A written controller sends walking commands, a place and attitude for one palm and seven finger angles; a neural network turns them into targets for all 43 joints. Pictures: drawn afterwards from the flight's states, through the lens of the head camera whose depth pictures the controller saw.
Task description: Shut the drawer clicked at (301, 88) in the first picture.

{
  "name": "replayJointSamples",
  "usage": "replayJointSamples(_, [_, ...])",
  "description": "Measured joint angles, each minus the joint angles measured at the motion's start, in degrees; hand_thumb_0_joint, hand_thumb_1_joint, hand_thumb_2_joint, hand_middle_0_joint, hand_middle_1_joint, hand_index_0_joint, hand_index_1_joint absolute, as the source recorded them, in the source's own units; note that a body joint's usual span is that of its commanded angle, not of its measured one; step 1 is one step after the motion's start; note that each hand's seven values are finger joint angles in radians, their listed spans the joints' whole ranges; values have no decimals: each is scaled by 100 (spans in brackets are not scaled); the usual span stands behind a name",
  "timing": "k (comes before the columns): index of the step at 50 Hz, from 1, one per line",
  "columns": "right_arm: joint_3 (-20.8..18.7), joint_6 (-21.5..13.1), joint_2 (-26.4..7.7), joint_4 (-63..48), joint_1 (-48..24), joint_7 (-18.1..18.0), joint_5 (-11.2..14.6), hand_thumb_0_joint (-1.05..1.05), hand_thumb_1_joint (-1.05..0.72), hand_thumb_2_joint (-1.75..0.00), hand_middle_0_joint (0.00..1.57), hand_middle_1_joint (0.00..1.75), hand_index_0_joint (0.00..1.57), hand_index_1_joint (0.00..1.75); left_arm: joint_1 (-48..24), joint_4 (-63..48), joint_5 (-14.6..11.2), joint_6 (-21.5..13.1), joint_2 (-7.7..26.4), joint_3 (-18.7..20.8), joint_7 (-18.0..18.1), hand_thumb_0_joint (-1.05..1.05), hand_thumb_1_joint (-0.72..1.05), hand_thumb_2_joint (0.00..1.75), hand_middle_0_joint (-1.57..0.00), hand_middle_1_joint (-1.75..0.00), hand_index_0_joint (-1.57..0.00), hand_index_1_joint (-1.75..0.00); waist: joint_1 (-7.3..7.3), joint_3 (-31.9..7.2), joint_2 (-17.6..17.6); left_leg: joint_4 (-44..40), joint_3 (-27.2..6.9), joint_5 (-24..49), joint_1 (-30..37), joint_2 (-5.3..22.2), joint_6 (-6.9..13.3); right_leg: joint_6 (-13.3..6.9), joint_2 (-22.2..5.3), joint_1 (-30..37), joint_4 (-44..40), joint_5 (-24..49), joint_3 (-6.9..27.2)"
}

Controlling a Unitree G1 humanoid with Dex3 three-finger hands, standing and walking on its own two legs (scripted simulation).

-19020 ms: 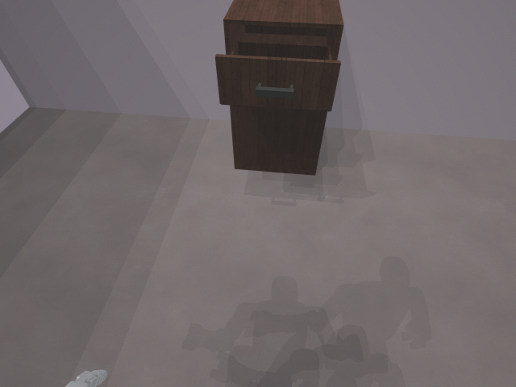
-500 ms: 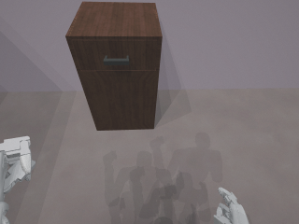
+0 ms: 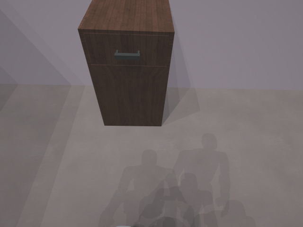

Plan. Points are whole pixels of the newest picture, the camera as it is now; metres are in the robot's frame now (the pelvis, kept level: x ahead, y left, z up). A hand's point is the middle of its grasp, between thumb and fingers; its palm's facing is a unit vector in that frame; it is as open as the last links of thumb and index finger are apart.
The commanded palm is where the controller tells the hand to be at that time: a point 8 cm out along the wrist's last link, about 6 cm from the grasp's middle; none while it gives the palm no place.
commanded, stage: let the arm hang, fingers relaxed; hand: left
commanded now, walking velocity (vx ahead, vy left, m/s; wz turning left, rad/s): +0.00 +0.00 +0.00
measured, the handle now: (127, 54) +0.90 +0.19 -0.08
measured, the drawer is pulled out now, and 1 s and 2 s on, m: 0.00 0.00 0.00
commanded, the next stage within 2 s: look to check the result in 0.60 s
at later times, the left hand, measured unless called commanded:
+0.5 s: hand out of the picture +0.02 +0.14 -0.18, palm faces -0.01 -0.99 -0.16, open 7.3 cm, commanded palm none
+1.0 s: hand out of the picture +0.00 +0.12 -0.17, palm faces +0.02 -0.98 -0.17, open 7.3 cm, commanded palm none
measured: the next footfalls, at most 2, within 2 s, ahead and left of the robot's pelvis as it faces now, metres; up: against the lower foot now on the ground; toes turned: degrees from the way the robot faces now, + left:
none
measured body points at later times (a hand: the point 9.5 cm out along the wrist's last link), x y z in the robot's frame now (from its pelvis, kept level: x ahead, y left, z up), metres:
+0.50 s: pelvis +0.01 -0.02 +0.00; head +0.02 -0.02 +0.45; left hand +0.02 +0.19 -0.16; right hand -0.01 -0.23 -0.16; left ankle +0.08 +0.09 -0.74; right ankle -0.03 -0.13 -0.74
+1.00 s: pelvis +0.03 -0.03 +0.00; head +0.04 -0.04 +0.45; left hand +0.00 +0.18 -0.16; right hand +0.01 -0.24 -0.16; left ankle +0.08 +0.09 -0.74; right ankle -0.03 -0.13 -0.74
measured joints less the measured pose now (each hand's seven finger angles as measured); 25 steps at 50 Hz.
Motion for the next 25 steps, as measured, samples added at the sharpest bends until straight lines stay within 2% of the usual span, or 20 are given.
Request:
replayJointSamples(6, [-24, -41, 95, 242, -43, -11, 24, 0, -90, -90, 20, 30, 20, 30, 83, 408, -19, -50, -132, -62, 36, 1, 91, 90, -49, -62, -49, -63, -24, -86, 184, -117, 65, 29, 159, 3, -10, 9, -9, 97, -38, 9, 66])
replayJointSamples(12, [-21, -81, 228, 405, -75, -16, 18, 0, -90, -90, 20, 30, 20, 30, -128, 482, -32, -112, -350, -95, 69, 1, 91, 90, -31, -42, -31, -43, -73, -199, 189, -92, 93, -25, 231, 25, -42, -2, 5, 147, 8, -44, 100])
replayJointSamples(25, [-12, -182, 456, 618, 87, -88, -3, 0, -90, -90, 20, 30, 20, 30, -679, 355, -27, -211, -733, -97, 127, 1, 92, 90, -21, -30, -21, -31, -183, -224, 6, -111, 94, -109, 326, 74, -130, -69, 53, 223, 10, -133, 111])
